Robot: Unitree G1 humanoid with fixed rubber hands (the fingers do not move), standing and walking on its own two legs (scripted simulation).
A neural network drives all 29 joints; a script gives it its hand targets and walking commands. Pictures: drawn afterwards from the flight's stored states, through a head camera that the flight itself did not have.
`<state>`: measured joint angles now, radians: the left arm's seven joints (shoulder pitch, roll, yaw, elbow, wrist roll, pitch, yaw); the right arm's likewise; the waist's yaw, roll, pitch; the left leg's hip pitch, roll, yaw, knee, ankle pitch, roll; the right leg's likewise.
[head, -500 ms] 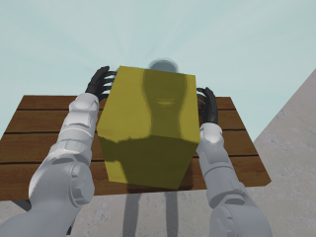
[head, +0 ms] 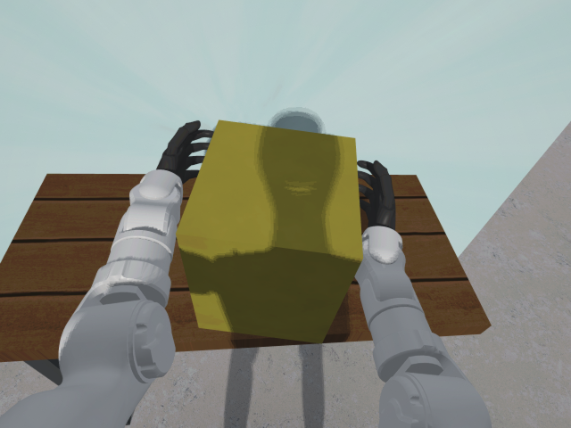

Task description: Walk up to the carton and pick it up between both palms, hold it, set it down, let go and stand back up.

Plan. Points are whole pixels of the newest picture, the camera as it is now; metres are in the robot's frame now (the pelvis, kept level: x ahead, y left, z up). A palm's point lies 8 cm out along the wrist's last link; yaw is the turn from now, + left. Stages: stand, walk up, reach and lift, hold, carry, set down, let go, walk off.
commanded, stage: reach and lift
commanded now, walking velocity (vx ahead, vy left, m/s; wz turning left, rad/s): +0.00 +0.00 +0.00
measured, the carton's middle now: (273, 237) +0.40 -0.02 +0.05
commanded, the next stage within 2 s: none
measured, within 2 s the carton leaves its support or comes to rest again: leaves its support in 0.36 s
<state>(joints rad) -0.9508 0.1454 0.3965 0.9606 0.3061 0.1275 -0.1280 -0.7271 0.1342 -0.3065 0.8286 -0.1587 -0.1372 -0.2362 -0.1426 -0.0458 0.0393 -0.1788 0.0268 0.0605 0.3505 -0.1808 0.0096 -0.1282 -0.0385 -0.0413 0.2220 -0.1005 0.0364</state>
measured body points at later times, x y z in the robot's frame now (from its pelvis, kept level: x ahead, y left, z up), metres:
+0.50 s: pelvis -0.02 +0.00 +0.00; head -0.03 +0.03 +0.45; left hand +0.43 +0.12 +0.15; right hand +0.36 -0.17 +0.12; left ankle +0.00 +0.10 -0.75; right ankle +0.01 -0.15 -0.75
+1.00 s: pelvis -0.03 +0.00 +0.00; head -0.05 +0.02 +0.45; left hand +0.42 +0.12 +0.19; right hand +0.37 -0.17 +0.16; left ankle +0.00 +0.10 -0.75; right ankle +0.01 -0.15 -0.75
